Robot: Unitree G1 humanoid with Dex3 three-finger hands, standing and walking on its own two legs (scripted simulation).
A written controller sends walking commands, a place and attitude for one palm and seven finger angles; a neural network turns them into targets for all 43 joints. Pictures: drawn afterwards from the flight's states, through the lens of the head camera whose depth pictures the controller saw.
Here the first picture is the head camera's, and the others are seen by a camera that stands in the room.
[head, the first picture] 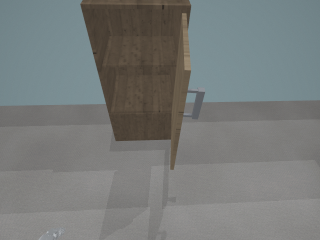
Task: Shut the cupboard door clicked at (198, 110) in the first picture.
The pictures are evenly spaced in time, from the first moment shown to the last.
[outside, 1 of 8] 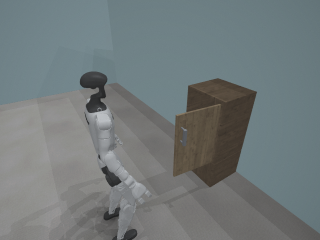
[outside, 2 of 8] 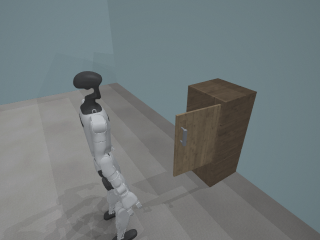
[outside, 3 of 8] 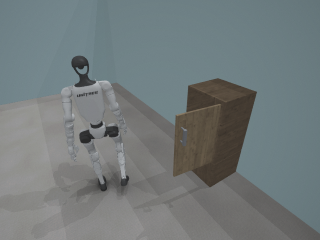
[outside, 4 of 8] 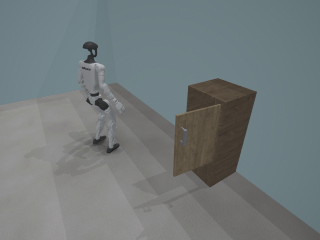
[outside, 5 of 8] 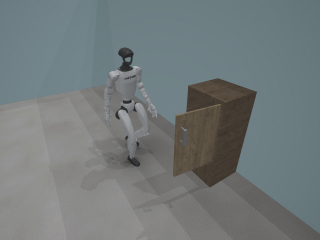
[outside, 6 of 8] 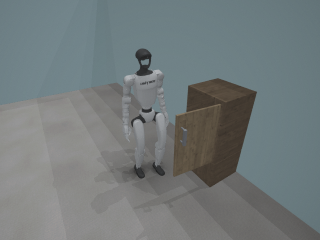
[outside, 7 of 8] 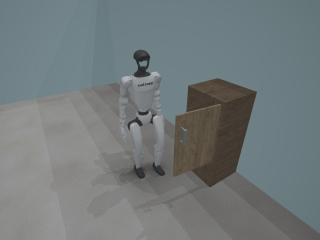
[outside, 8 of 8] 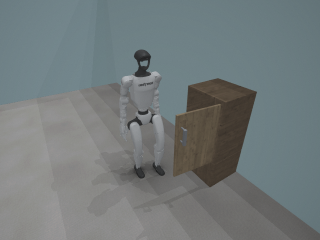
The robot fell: no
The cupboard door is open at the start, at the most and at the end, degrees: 84 84 84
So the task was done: no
